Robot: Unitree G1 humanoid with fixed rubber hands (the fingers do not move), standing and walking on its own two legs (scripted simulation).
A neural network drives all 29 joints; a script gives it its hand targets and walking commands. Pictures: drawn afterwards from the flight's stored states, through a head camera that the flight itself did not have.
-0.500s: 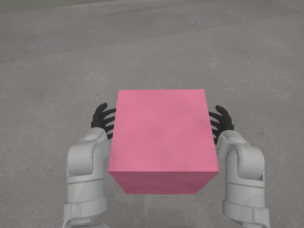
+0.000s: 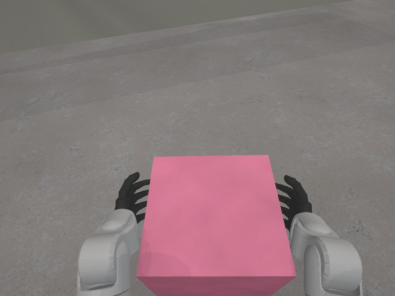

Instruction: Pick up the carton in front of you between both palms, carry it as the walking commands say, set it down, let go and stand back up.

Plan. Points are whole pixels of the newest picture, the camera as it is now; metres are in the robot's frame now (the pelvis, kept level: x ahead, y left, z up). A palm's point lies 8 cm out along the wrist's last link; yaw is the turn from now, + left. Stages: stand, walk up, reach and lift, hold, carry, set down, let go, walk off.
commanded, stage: carry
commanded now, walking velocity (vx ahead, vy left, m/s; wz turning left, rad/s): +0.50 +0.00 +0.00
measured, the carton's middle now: (211, 234) +0.25 +0.00 +0.03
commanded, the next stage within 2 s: none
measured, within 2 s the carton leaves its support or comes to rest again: neither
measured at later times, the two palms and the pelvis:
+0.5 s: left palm (139, 123) +0.54 +0.18 +0.09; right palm (252, 123) +0.52 -0.12 +0.09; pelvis +0.30 +0.04 +0.00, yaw -2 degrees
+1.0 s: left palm (167, 69) +0.83 +0.14 +0.10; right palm (251, 68) +0.84 -0.16 +0.09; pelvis +0.60 -0.02 +0.01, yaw +1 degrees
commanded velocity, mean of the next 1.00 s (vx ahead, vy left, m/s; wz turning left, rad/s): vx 0.44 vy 0.00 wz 0.00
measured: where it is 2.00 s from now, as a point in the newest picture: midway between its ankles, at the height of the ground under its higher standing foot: (209, 218)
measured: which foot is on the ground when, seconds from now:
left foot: up 0.00-0.38, down 0.40-0.86, up 0.88-1.00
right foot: down 0.00-0.40, up 0.42-0.84, down 0.86-1.00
